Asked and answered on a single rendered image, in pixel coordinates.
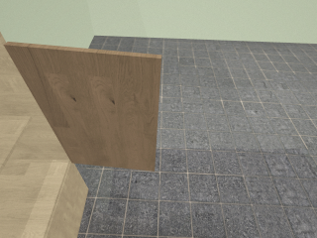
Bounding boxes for cupboard door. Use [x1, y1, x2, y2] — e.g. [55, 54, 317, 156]
[4, 42, 162, 172]

